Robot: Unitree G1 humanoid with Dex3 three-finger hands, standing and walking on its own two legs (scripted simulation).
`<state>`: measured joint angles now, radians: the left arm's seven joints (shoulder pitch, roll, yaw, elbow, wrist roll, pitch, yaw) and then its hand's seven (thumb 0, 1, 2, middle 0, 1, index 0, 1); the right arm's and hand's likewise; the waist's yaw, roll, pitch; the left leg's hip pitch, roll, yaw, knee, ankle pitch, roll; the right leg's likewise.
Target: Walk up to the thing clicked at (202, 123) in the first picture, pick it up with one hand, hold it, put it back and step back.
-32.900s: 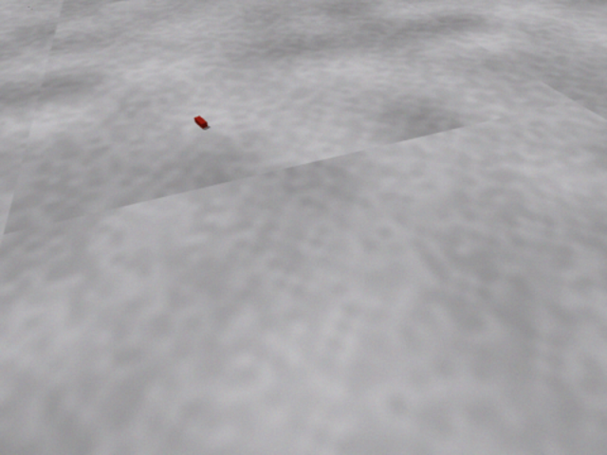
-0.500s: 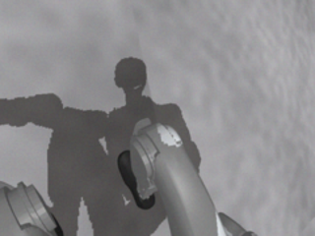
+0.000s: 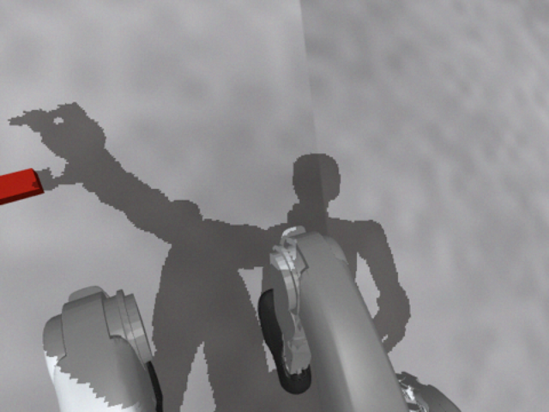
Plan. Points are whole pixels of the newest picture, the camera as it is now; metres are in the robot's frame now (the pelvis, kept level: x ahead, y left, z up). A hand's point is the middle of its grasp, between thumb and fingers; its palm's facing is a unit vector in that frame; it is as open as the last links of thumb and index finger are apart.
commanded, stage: withdraw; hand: left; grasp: from above
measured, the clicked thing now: (6, 189) +0.49 +0.31 -0.31
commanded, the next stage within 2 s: home in 0.40 s
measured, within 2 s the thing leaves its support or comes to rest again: neither
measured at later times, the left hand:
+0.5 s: hand out of the picture +0.48 +0.31 -0.16, palm faces -0.46 -0.08 -0.89, open 12.2 cm
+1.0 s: hand out of the picture +0.39 +0.33 -0.03, palm faces -0.30 -0.53 -0.80, open 8.3 cm
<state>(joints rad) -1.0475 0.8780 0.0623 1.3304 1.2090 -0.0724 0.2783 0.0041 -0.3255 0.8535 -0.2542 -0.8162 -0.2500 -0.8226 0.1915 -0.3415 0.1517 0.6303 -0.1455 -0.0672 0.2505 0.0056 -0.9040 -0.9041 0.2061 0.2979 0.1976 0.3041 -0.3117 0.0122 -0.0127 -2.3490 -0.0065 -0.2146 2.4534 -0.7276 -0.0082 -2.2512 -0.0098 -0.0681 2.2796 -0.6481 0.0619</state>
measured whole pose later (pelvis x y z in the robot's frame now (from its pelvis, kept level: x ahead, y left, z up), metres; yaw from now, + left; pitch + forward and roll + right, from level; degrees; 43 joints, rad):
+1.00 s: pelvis +0.00 +0.00 +0.08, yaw +6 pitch +37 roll -9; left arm -0.60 0.63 0.11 0.72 0.67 0.04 -0.03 0.01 0.68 0.86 -0.22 -0.35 -0.22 -0.35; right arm 0.18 -0.31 0.01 0.61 -0.02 0.07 0.10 0.01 -0.90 -0.90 0.21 0.30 0.20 0.30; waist -0.14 0.06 -0.16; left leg -2.12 0.00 -0.12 2.16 -0.69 0.01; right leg -2.06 -0.05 -0.01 2.05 -0.64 0.06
